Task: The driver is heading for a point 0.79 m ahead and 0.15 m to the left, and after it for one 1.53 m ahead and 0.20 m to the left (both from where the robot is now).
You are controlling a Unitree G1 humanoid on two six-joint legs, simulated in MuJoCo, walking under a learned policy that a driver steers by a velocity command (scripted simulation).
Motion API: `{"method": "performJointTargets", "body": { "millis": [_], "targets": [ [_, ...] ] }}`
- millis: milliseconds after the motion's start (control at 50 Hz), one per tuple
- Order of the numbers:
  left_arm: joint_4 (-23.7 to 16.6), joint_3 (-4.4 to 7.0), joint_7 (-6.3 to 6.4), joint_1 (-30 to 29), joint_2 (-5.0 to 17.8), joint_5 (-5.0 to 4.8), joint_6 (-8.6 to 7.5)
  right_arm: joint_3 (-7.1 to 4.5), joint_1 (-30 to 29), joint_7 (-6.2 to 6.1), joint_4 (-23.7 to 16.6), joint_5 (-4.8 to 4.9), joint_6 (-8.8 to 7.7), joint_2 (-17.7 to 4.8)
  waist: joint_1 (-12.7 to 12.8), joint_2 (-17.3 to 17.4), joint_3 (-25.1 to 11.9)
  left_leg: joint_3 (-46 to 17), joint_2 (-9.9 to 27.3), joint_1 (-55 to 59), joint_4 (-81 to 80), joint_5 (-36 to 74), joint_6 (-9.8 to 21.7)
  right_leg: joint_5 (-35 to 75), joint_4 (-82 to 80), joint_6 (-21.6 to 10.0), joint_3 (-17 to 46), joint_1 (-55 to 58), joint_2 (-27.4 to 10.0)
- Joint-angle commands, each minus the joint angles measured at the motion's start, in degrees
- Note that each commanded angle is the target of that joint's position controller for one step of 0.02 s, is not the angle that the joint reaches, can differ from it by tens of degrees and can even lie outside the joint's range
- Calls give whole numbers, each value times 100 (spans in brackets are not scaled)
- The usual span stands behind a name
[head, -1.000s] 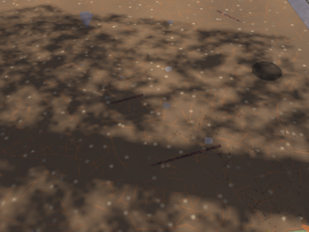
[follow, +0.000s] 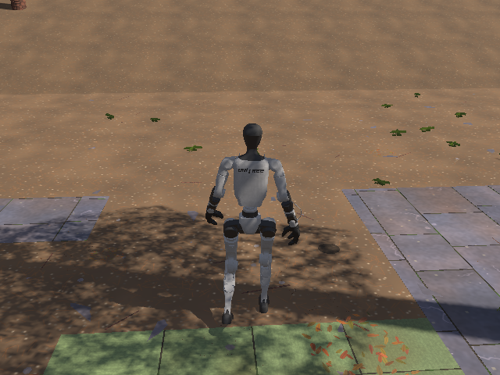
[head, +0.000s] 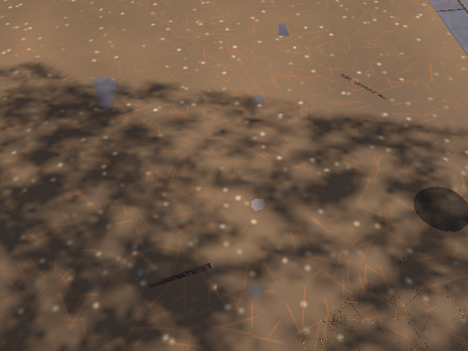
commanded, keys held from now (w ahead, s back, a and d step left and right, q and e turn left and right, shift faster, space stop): w+q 0.08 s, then q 0.50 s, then no key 0.32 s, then w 0.10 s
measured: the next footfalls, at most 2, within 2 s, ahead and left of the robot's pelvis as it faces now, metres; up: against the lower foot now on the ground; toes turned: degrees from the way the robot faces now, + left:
left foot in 0.40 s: +0.33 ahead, +0.13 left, +0.00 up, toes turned +12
right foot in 0.86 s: +0.37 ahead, -0.10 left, +0.00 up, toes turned +23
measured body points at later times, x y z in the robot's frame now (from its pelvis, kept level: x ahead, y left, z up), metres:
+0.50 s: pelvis +0.21 +0.03 +0.00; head +0.25 +0.05 +0.44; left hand +0.27 +0.33 -0.13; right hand +0.42 -0.21 -0.10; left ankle +0.29 +0.12 -0.73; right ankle +0.13 -0.12 -0.65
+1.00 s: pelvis +0.29 +0.00 +0.01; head +0.30 -0.01 +0.46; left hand +0.27 +0.29 -0.11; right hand +0.52 -0.18 -0.11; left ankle +0.26 +0.11 -0.72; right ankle +0.33 -0.12 -0.73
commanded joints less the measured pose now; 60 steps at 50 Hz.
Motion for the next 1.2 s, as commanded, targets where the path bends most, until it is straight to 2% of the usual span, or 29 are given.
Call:
{"method": "performJointTargets", "body": {
  "millis": [20, 60, 160, 240, 320, 380, 400, 420, 440, 460, 480, 500, 540, 580, 660, 780, 820, 840, 860, 880, 900, 920, 980, 1060, 1120, 1140, 1160, 1180, 1200],
  "targets": [
    [-21, 196, 47, 814, 707, 55, -19, -144, -460, 2, -573, 55, -219, -689, 495, -470, -498, -233, 592, -2695, 980, 555, 119, -620, -1815, -1002, 2370, 2482, -1703],
    [7, 153, 41, 550, 523, 120, -107, -169, -216, -22, -455, 25, -55, -521, 210, -685, -351, -344, 791, -2055, 616, 982, 76, -54, -2159, -879, 1687, 1758, -1472],
    [232, 209, 149, 474, 723, 190, -180, -171, -368, -78, -547, -71, 116, -286, 27, -461, -69, -357, 575, -2054, -463, 1945, -201, 2960, -2193, -836, 180, 1402, -1314],
    [319, 214, 328, 535, 859, 130, -40, -98, -1117, 78, -860, -121, 90, -94, 317, -463, -134, 200, 412, -1565, -1935, 3190, -209, 3213, -2048, -660, -522, 1534, -1140],
    [435, 285, 411, 598, 1016, -6, 192, -170, -1313, 235, -1165, -126, 159, -267, 327, -490, -192, 271, 346, -1729, -2395, 2583, -31, 3348, -1474, -600, -521, 2382, -1509],
    [328, 343, 505, 344, 1079, -103, 370, -323, -682, 310, -1157, -140, 159, -541, -53, -489, -461, 558, -16, -1010, -2792, 2009, 273, 4095, -161, -357, -598, 2487, -1456],
    [304, 314, 511, 427, 981, -82, 411, -452, -130, 259, -1030, -149, 129, -799, -294, -176, -765, 504, -197, -172, -3343, 2834, 468, 3687, 893, -92, -744, 2247, -1086],
    [171, 220, 468, 635, 768, 126, 380, -593, 177, 111, -1085, -182, 149, -1366, -288, 864, -1265, -1002, 847, 1167, -3284, 5522, 937, 1396, 2596, 316, -830, 1009, -584],
    [32, 64, 353, 1166, 318, 260, 321, -587, -72, 75, -1253, -267, 159, -1670, 254, 1607, -2024, -3314, 2143, 2660, -3275, 6542, 2262, -3272, 4374, 634, -144, -834, 545],
    [136, 143, 258, 873, 734, 121, 284, -489, -163, 97, -1408, -213, 196, -1200, -114, 674, -2433, -3143, 1959, 2461, -3569, 5313, 2178, -3021, 4717, 528, 834, -991, 239],
    [14, 179, 244, 486, 823, -45, 296, -431, -585, 91, -1518, -168, 199, -998, -50, 403, -1770, -2550, 1712, 1854, -3741, 4458, 1897, -2543, 4577, 449, 791, -1252, 63],
    [51, 193, 309, 343, 775, -12, 337, -394, -860, 61, -1540, -75, 238, -837, 76, -78, -1244, -2156, 1423, 1194, -3927, 3560, 1560, -2141, 4147, 467, 731, -1280, -147],
    [2, 252, 399, 242, 855, 76, 456, -358, -1103, -21, -1617, -119, 325, -744, 263, 242, -809, -1855, 1057, 92, -4213, 2662, 1320, -1637, 3452, 510, 704, -771, -247],
    [23, 233, 430, 389, 708, 83, 483, -394, -1120, -78, -1682, -202, 355, -826, 324, 503, -840, -1713, 871, -171, -4265, 2739, 1297, -1446, 2919, 599, 639, -500, -112],
    [68, 192, 473, 374, 606, 69, 510, -393, -1070, -188, -1686, -171, 388, -845, 207, 524, -1095, -1588, 852, -151, -4163, 2430, 1243, -1061, 2136, 778, 640, -253, -188],
    [20, 178, 405, 246, 629, 24, 436, -281, -1104, -164, -1595, -233, 477, -690, 50, 745, -837, -1844, 862, -238, -4077, 1497, 1119, -1033, 1025, 706, 527, 296, -211],
    [111, 161, 328, 501, 539, 33, 362, -203, -1180, -160, -1559, -186, 513, -571, 241, 679, -794, -1816, 761, -283, -3805, 1610, 927, -470, -105, 535, 368, 903, -136],
    [138, 160, 287, 577, 574, 85, 333, -160, -994, -160, -1472, -165, 516, -469, 279, 541, -729, -1702, 586, -406, -3661, 1538, 695, 26, -746, 395, 423, 1290, -215],
    [102, 205, 280, 643, 910, 208, 312, -110, -781, -157, -1435, -215, 488, -316, 153, -74, -703, -1333, 224, -691, -3065, 1178, 358, 431, -1082, 120, 1163, 1598, -955],
    [100, 257, 297, 312, 1229, 262, 333, -115, -597, -123, -1509, -214, 439, -211, -284, -1237, -477, -498, -452, -922, -2722, 467, 67, 826, -1221, -470, 1898, 1231, -1568],
    [12, 159, 287, 101, 819, 281, 318, -153, -873, -125, -1513, -288, 405, -449, -86, -1331, -456, -422, -296, -540, -2550, 325, -97, 534, -1410, -778, 2131, 786, -1750],
    [19, 103, 279, 56, 632, 240, 282, -173, -998, -118, -1486, -275, 399, -479, -26, -1189, -542, -338, -243, -309, -2591, 604, -132, -410, -1460, -621, 1932, 862, -1487],
    [214, 219, 304, 508, 1071, 51, 268, -169, -1319, -85, -1448, -198, 429, -353, 322, -1386, -45, 108, -331, -620, -2224, 608, -162, -2800, -1861, -501, 2077, 897, -1357],
    [309, 250, 342, 882, 1082, -67, 276, -141, -1406, -10, -1386, -43, 133, -183, 418, -1139, 270, 266, -199, -967, -2785, 205, 114, -2068, -1785, -767, 2256, 1520, -1516],
    [240, 214, 303, 597, 920, -132, 265, -226, -751, 8, -1031, -58, 42, -291, 30, -893, -235, 225, -120, 940, -3756, 1333, 299, -546, -1241, -528, 1590, 916, -1127],
    [156, 137, 268, 387, 650, -103, 200, -284, -300, -16, -902, -71, 44, -467, -158, -488, -500, -245, 238, 1671, -3720, 1350, 433, -135, -545, -308, 1119, 412, -811],
    [-20, 54, 241, 230, 336, -52, 90, -404, 157, -18, -735, -57, 75, -839, -206, 730, -630, -1371, 879, 2301, -3986, 1058, 826, -614, 642, 68, 170, -488, -80],
    [-141, 83, 221, -31, 560, -32, -12, -430, 484, 9, -723, -21, 82, -917, -483, 1160, -362, -2574, 1676, 2595, -4468, 1048, 1362, -1784, 1546, 212, 127, -1508, -24],
    [-196, 174, 184, -175, 788, -136, -58, -380, 613, 0, -661, -87, 38, -797, -482, 960, 8, -2930, 2014, 2726, -4597, 1171, 1624, -2463, 2546, 183, 345, -2359, -205]
  ]
}}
